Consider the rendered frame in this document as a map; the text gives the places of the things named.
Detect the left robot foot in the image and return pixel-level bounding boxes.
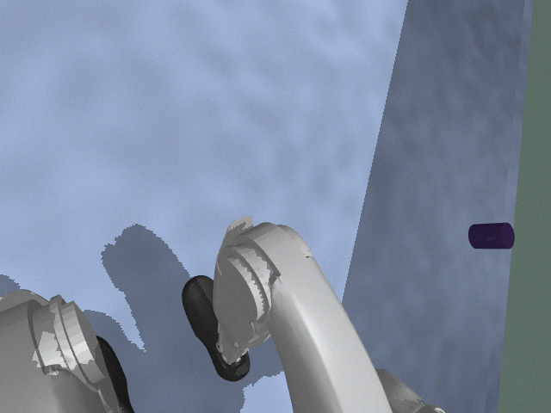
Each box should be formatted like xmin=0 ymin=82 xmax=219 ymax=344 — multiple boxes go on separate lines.
xmin=96 ymin=336 xmax=134 ymax=413

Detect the right robot hand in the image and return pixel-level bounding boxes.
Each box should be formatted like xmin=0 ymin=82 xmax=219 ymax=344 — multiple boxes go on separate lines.
xmin=375 ymin=369 xmax=427 ymax=413

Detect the right robot foot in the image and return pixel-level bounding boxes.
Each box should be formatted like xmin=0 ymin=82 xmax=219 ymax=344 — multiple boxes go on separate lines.
xmin=182 ymin=275 xmax=250 ymax=382

